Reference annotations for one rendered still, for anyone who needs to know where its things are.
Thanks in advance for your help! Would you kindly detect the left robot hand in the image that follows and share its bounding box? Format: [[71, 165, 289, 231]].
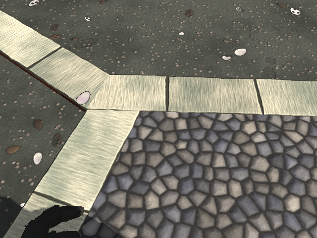
[[21, 204, 84, 238]]

